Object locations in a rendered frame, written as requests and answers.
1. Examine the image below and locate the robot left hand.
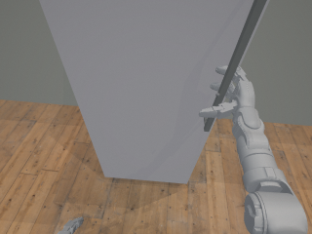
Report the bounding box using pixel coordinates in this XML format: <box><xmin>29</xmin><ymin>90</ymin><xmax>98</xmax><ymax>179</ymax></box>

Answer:
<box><xmin>58</xmin><ymin>216</ymin><xmax>84</xmax><ymax>234</ymax></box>

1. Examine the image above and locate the robot right hand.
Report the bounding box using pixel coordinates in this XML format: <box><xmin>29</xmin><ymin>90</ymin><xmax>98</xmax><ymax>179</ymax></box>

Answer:
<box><xmin>199</xmin><ymin>65</ymin><xmax>255</xmax><ymax>120</ymax></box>

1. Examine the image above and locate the handle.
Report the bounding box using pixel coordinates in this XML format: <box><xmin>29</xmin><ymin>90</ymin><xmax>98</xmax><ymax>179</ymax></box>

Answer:
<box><xmin>204</xmin><ymin>0</ymin><xmax>267</xmax><ymax>132</ymax></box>

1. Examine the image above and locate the robot right forearm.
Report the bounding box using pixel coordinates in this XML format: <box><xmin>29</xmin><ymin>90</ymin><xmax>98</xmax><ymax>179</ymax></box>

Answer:
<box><xmin>232</xmin><ymin>106</ymin><xmax>308</xmax><ymax>233</ymax></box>

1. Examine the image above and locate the fridge door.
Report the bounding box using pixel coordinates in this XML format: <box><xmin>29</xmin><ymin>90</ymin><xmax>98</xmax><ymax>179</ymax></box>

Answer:
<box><xmin>39</xmin><ymin>0</ymin><xmax>270</xmax><ymax>184</ymax></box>

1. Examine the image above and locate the robot right upper arm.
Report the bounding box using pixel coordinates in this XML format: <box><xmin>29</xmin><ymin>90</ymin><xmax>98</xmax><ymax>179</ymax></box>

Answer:
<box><xmin>244</xmin><ymin>191</ymin><xmax>307</xmax><ymax>234</ymax></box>

